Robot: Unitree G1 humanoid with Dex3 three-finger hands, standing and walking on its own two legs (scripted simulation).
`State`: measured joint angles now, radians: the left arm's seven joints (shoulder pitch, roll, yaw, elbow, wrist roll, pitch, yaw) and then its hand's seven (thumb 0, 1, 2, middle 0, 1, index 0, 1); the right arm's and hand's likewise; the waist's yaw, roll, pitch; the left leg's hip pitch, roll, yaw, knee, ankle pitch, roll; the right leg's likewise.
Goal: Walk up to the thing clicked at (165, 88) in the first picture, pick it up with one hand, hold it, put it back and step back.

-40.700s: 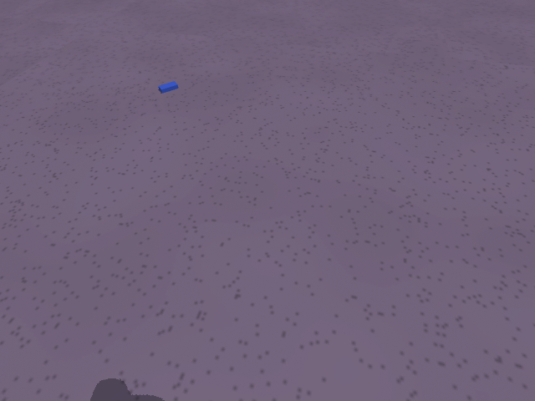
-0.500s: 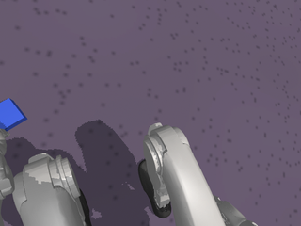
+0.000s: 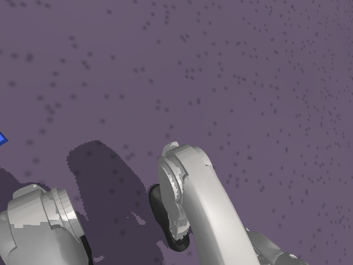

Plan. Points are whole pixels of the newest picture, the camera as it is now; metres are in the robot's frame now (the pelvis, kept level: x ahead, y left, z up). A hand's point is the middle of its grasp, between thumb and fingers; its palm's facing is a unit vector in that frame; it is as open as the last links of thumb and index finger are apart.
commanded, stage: rest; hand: left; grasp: from above
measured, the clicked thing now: out of the picture +0.41 +0.34 -0.28
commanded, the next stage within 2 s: open in 0.24 s
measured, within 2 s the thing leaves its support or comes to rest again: neither
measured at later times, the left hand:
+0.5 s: hand out of the picture +0.40 +0.33 -0.25, palm faces -0.38 -0.28 -0.88, open 9.7 cm
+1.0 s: hand out of the picture +0.41 +0.34 -0.26, palm faces -0.38 -0.26 -0.89, open 13.2 cm
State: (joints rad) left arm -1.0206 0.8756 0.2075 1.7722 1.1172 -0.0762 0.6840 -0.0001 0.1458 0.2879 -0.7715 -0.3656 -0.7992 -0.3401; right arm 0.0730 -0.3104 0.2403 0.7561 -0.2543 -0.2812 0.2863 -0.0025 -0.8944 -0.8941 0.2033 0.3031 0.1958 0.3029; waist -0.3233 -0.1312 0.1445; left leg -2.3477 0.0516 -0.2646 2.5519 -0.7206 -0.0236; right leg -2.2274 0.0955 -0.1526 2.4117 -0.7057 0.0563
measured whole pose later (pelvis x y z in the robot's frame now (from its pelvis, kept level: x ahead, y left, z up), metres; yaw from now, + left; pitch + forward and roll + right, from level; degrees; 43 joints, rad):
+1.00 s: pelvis -0.01 +0.00 +0.01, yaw -1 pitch +26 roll -14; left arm -1.04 0.95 0.18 1.80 1.09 -0.08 0.70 0.01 -0.34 0.82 -0.26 -0.85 -0.25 -0.85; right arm 0.08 -0.34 0.29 0.73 -0.26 -0.33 0.32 0.00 -0.89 -0.90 0.20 0.30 0.20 0.30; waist -0.35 -0.16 0.19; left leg -2.33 0.05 -0.30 2.55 -0.71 -0.02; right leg -2.19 0.10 -0.18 2.38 -0.69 0.06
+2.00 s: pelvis -0.01 -0.01 +0.05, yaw +6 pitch +31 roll -8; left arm -0.85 0.70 -0.04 1.23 1.12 -0.15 0.24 0.00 -0.50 1.00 -0.09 -0.99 -0.09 -1.00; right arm 0.08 -0.29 0.08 0.69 -0.11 -0.07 0.20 0.00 -0.90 -0.90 0.20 0.30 0.20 0.30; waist -0.15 -0.01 -0.06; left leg -2.25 0.04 -0.16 2.35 -0.66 -0.01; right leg -2.15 0.05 -0.08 2.28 -0.69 0.04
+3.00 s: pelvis +0.00 +0.00 +0.20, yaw +11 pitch +30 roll -6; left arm -0.13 0.45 0.05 0.37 0.43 0.11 0.03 0.01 0.83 0.89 -0.21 -0.31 -0.21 -0.31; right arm 0.05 -0.27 -0.02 0.57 0.02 -0.04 0.01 0.00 -0.91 -0.90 0.20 0.30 0.20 0.30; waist -0.03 0.01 -0.18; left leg -1.78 0.04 -0.09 1.87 -0.63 -0.01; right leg -1.69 0.01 -0.05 1.82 -0.66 0.03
